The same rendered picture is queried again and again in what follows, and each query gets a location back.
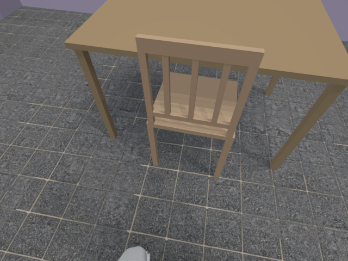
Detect table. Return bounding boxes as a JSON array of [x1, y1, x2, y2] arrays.
[[64, 0, 348, 170]]

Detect robot left thigh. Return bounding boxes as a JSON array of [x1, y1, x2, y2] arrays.
[[118, 247, 150, 261]]

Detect chair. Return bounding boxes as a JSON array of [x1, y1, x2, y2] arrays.
[[135, 34, 265, 179]]

